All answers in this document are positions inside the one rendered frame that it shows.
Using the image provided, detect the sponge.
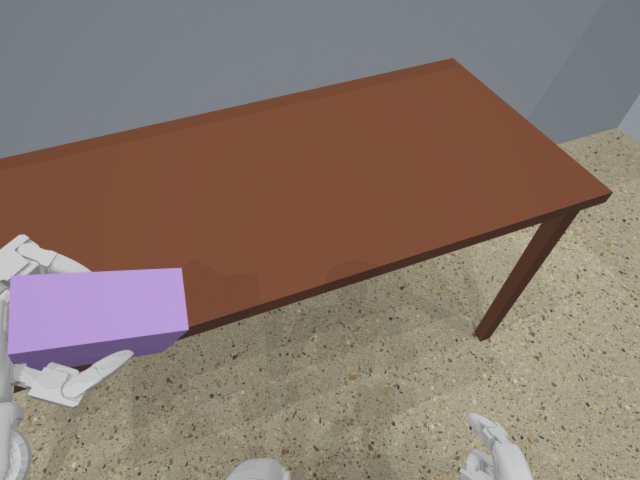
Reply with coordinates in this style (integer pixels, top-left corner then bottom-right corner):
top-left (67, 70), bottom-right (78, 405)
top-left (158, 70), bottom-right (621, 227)
top-left (8, 268), bottom-right (189, 371)

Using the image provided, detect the right robot hand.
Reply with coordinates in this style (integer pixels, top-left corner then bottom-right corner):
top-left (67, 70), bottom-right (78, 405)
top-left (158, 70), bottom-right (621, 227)
top-left (460, 413), bottom-right (534, 480)

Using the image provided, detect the robot left forearm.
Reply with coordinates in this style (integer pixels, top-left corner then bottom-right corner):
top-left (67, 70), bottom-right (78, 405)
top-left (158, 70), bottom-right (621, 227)
top-left (0, 402), bottom-right (32, 480)

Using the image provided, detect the table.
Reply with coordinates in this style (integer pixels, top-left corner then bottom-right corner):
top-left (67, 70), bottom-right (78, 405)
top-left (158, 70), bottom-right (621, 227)
top-left (0, 58), bottom-right (613, 393)

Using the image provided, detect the robot left thigh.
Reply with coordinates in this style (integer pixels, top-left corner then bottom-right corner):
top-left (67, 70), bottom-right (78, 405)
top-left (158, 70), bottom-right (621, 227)
top-left (226, 458), bottom-right (291, 480)

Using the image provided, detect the left robot hand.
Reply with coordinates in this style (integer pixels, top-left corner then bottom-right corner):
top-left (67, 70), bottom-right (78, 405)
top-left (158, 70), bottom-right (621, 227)
top-left (0, 235), bottom-right (134, 409)

